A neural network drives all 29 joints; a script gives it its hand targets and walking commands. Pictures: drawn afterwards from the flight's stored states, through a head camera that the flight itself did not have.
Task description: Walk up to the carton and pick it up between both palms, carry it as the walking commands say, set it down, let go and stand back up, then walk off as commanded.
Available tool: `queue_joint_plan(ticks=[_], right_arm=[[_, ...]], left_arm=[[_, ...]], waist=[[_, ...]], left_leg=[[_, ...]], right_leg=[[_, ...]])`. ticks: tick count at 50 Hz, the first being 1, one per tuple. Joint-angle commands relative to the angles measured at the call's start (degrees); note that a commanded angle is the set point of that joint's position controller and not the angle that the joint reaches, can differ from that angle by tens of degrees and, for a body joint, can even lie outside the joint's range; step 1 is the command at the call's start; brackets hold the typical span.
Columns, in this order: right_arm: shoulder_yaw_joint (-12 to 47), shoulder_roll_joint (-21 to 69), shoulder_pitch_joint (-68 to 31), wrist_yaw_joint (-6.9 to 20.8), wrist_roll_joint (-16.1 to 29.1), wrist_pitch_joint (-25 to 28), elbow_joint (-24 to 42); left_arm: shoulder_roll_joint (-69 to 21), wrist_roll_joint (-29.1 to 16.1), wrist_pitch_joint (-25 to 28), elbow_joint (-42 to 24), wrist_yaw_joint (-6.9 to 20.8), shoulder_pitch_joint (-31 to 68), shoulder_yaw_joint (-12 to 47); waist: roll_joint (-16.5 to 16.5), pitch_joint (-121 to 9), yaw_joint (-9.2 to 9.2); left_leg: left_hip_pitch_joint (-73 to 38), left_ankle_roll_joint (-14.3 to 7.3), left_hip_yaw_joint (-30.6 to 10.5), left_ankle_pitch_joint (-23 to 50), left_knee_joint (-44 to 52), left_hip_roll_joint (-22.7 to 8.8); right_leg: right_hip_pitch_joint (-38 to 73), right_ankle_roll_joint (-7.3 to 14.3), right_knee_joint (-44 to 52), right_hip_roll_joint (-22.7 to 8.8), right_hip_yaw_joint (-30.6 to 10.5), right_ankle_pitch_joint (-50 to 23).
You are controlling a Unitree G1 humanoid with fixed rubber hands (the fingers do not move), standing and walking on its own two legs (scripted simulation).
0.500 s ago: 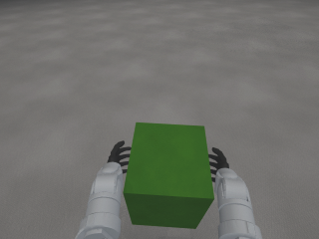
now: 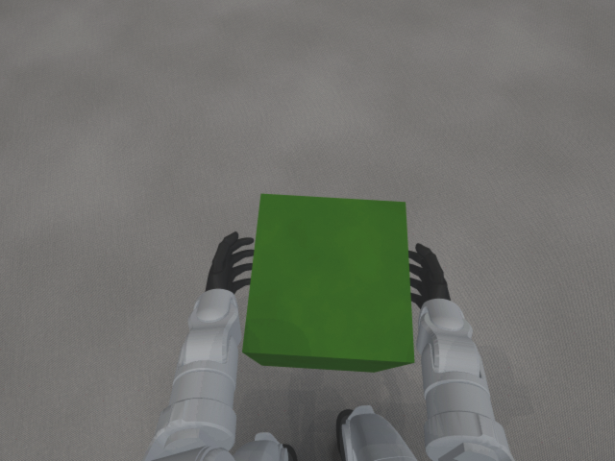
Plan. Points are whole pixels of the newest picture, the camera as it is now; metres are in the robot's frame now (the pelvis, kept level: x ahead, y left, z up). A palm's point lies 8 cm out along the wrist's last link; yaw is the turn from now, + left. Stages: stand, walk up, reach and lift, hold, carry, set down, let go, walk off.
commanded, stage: set down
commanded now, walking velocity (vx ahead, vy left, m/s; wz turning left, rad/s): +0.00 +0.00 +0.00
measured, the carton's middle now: (324, 294) +0.36 -0.05 -0.12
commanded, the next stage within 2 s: none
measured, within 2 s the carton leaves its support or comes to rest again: neither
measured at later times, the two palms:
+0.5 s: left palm (239, 292) +0.38 +0.09 -0.12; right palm (418, 301) +0.34 -0.20 -0.14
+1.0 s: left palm (249, 296) +0.41 +0.08 -0.21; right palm (405, 302) +0.37 -0.20 -0.22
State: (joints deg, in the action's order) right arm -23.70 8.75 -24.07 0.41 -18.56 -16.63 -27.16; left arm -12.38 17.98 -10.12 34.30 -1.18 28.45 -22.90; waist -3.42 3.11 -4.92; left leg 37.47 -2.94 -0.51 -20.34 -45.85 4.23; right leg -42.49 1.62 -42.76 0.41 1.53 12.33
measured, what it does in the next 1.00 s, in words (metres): lowers itself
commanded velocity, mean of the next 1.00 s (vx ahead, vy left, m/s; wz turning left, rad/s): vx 0.00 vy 0.00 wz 0.00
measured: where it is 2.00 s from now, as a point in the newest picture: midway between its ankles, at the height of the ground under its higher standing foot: outside the picture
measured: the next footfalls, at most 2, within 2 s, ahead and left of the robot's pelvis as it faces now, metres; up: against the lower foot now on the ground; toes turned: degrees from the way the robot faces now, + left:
none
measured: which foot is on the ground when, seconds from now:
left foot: down 0.00-1.00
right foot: down 0.00-1.00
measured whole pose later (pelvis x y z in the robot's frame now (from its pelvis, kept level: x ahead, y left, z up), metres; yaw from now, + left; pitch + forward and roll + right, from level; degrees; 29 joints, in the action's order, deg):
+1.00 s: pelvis -0.02 +0.01 -0.14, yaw +1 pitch +36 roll +0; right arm -24.0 1.3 -40.5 -1.1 -11.3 -11.7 -37.0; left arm -8.3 11.1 -7.1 39.9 -6.5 43.7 -22.6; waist -4.5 -7.5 -4.7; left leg 87.0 -2.3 -0.9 -31.6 -83.4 8.0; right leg -92.2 0.0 -79.1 2.7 -1.5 22.4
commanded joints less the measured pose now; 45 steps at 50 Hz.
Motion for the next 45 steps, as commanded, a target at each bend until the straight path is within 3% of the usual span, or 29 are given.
queue_joint_plan(ticks=[1,2,3,4,8,9,11,12,13,15,16,18,22,23,26,27,28,31,33,34,38,41,42,43,44,45], right_arm=[[30.9,45.3,-27.1,9.9,7.0,5.3,-1.2],[31.0,45.9,-26.8,9.6,6.7,5.4,-1.8],[31.3,45.4,-27.7,9.5,7.4,6.0,-1.4],[31.9,45.8,-28.3,9.4,7.7,6.1,-1.8],[31.7,45.2,-29.2,8.6,7.9,7.0,-1.7],[31.2,44.7,-28.7,8.4,7.8,7.3,-1.8],[32.1,44.8,-29.6,8.3,8.3,7.4,-1.9],[31.5,43.8,-30.3,8.2,8.2,7.8,-1.7],[31.1,43.5,-32.0,8.1,8.3,7.9,-2.2],[31.2,43.6,-32.3,8.0,8.7,7.9,-2.6],[30.5,42.9,-32.9,8.0,8.6,7.7,-3.6],[29.9,42.4,-34.1,7.9,8.5,7.9,-3.9],[30.0,43.3,-35.4,7.7,8.7,7.6,-4.4],[30.9,43.3,-36.6,7.7,9.1,7.7,-4.1],[30.6,43.4,-37.6,7.1,9.2,7.6,-5.1],[31.3,43.7,-38.6,7.2,9.2,7.6,-4.7],[31.2,43.7,-39.1,7.2,9.5,7.6,-5.0],[31.1,42.6,-42.3,7.2,10.0,7.6,-5.1],[30.4,43.6,-41.3,7.3,9.3,7.1,-6.3],[30.2,43.5,-41.8,7.3,9.5,7.2,-6.3],[30.1,42.0,-43.2,7.6,9.8,7.4,-6.5],[29.4,41.7,-44.0,7.7,10.2,7.5,-6.8],[29.6,41.4,-44.5,7.9,10.4,7.4,-7.1],[28.7,41.1,-44.5,7.9,10.3,7.6,-7.1],[29.1,41.4,-44.4,8.1,10.8,7.2,-8.3],[28.5,40.8,-45.1,8.2,10.7,7.2,-8.2]], left_arm=[[-46.3,-4.5,1.9,5.8,9.4,22.7,28.3],[-45.9,-4.5,2.2,5.9,9.3,22.8,28.4],[-46.0,-4.4,2.5,6.3,9.2,22.7,28.4],[-46.0,-4.5,2.6,6.6,8.8,22.5,28.3],[-45.8,-5.1,3.3,7.7,9.0,23.8,28.8],[-45.9,-5.4,3.3,8.0,8.8,23.7,29.6],[-46.1,-5.8,3.6,7.4,8.6,24.7,29.9],[-46.6,-6.1,3.6,8.3,8.4,25.3,29.8],[-45.8,-5.5,3.6,8.4,8.0,25.7,28.8],[-46.0,-6.2,3.8,8.2,7.8,27.4,29.2],[-45.3,-5.6,3.5,8.9,7.7,27.4,28.5],[-46.1,-5.4,3.3,10.3,7.4,27.5,27.8],[-46.1,-5.8,3.3,9.6,7.0,29.6,27.8],[-46.2,-6.0,3.5,9.5,6.7,30.1,27.3],[-46.4,-6.5,3.6,9.6,6.6,32.4,27.4],[-46.1,-6.6,3.5,9.1,6.4,32.8,27.3],[-46.5,-6.9,3.6,8.5,6.1,33.8,27.8],[-46.7,-6.6,3.0,11.0,5.8,34.1,26.0],[-46.5,-6.8,3.0,10.2,5.6,35.4,26.0],[-47.1,-7.5,3.1,9.4,5.5,36.5,27.1],[-47.6,-7.9,2.8,10.7,4.8,36.1,26.7],[-48.6,-8.7,2.8,10.4,4.3,37.5,27.5],[-48.1,-8.6,2.8,9.7,3.9,38.0,27.4],[-48.2,-8.9,2.9,9.6,3.5,38.7,28.2],[-47.6,-9.0,2.9,9.1,3.4,39.0,27.8],[-47.0,-8.9,2.9,9.1,3.1,39.8,27.6]], waist=[[2.9,-33.5,-1.16],[4.1,-34.6,-0.88],[2.9,-34.9,-0.57],[3.5,-35.1,0.66],[3.5,-38.0,-0.40],[3.3,-38.7,-1.44],[3.4,-40.0,-0.38],[2.8,-39.9,-1.30],[2.3,-39.4,-0.19],[2.9,-40.4,-1.05],[2.3,-39.5,-0.22],[1.8,-40.5,-1.00],[2.2,-43.9,-0.56],[2.5,-44.0,0.56],[3.0,-45.3,-1.23],[2.6,-46.6,0.60],[2.8,-46.8,-0.15],[2.7,-45.8,0.98],[4.1,-46.9,-0.28],[3.3,-48.6,-0.98],[2.7,-50.6,-0.41],[1.9,-52.2,-1.64],[2.2,-52.2,-1.12],[1.7,-52.9,-2.46],[1.6,-52.2,-1.30],[1.5,-52.4,-1.45]], left_leg=[[6.6,-0.5,-8.4,9.7,3.5,2.3],[8.1,-0.4,-8.2,9.4,2.6,2.5],[9.1,-0.2,-8.1,9.0,1.8,2.9],[9.2,-0.4,-8.2,8.8,1.5,3.1],[14.6,0.0,-7.7,6.3,-2.4,3.9],[15.1,0.2,-8.1,6.8,-3.3,3.8],[16.6,0.5,-7.7,6.7,-4.7,4.1],[18.3,0.6,-7.8,5.7,-5.3,4.2],[19.4,0.6,-7.6,4.4,-6.1,4.3],[21.3,0.6,-7.7,3.4,-7.6,4.4],[22.6,0.8,-7.3,2.8,-8.0,4.4],[24.7,0.9,-7.1,1.5,-9.5,4.8],[29.1,1.2,-6.4,1.3,-12.1,5.1],[29.9,1.3,-6.0,1.4,-12.7,5.5],[33.4,1.3,-5.7,-1.2,-14.8,5.7],[33.4,1.6,-5.5,-0.9,-15.4,5.9],[34.0,1.8,-5.7,-1.1,-15.6,5.9],[35.9,2.0,-5.3,-3.3,-17.3,6.2],[37.6,1.9,-5.6,-2.8,-18.5,6.0],[37.4,2.1,-5.5,-2.3,-19.1,6.1],[38.4,2.7,-5.6,-0.1,-21.5,6.3],[39.3,2.8,-5.7,-0.1,-23.2,6.4],[39.5,3.1,-5.8,0.7,-23.7,6.4],[39.2,3.1,-6.4,1.1,-24.2,6.3],[39.4,3.0,-6.1,0.7,-24.6,6.2],[40.2,3.2,-5.9,0.8,-25.1,6.3]], right_leg=[[25.6,-0.5,-2.7,3.4,-8.3,-16.7],[25.4,-0.7,-3.4,3.5,-8.2,-16.9],[24.5,-0.5,-4.0,3.3,-8.4,-16.5],[23.7,-0.7,-4.7,3.5,-8.4,-15.8],[20.7,-1.0,-7.4,3.8,-8.5,-13.9],[19.2,-1.0,-8.5,4.0,-8.1,-14.4],[17.7,-1.1,-10.0,4.4,-8.1,-14.1],[16.7,-1.0,-10.7,4.4,-8.2,-13.0],[15.1,-0.8,-11.3,4.3,-8.3,-10.9],[13.2,-1.1,-12.5,4.7,-8.2,-9.8],[11.8,-1.0,-13.2,4.7,-8.1,-9.1],[10.5,-1.0,-14.3,4.8,-8.0,-7.6],[9.7,-1.2,-16.8,5.0,-7.9,-8.4],[9.1,-1.1,-17.1,5.2,-8.1,-8.0],[7.7,-1.6,-18.2,5.1,-7.9,-5.6],[6.9,-1.5,-19.2,5.3,-7.9,-5.6],[6.1,-1.5,-19.9,5.4,-7.3,-5.3],[2.3,-1.5,-21.3,5.5,-7.3,-2.1],[1.6,-1.8,-22.4,5.6,-7.3,-3.2],[1.6,-1.6,-23.2,5.9,-7.0,-3.9],[-2.5,-1.5,-26.4,6.2,-6.7,-5.9],[-4.8,-1.4,-28.1,6.4,-6.4,-6.0],[-6.0,-1.5,-28.9,6.5,-6.3,-6.5],[-7.4,-1.5,-29.8,6.6,-6.1,-6.8],[-8.4,-1.5,-30.1,6.6,-6.2,-6.1],[-9.0,-1.6,-30.4,6.6,-6.4,-6.3]])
